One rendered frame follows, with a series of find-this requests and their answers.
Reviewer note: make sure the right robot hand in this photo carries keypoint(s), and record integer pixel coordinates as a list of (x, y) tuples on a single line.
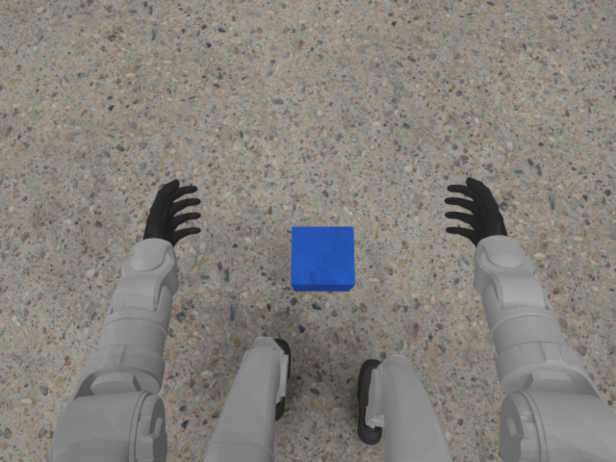
[(486, 219)]

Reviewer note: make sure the right robot foot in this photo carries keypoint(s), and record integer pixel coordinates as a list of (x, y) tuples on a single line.
[(369, 434)]

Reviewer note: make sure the left robot hand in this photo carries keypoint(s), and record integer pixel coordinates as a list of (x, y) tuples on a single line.
[(161, 222)]

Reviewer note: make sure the robot right shin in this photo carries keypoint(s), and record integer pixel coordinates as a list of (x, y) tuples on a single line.
[(370, 417)]

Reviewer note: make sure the robot left forearm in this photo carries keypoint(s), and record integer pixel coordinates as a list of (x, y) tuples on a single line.
[(129, 354)]

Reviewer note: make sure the robot right upper arm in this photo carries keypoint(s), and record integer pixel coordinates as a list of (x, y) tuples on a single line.
[(542, 426)]

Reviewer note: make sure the robot left upper arm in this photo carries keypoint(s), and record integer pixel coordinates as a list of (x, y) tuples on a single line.
[(124, 427)]

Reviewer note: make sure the carton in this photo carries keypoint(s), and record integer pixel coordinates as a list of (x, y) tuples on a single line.
[(322, 258)]

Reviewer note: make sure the robot right forearm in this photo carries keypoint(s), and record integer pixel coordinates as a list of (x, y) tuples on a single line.
[(532, 351)]

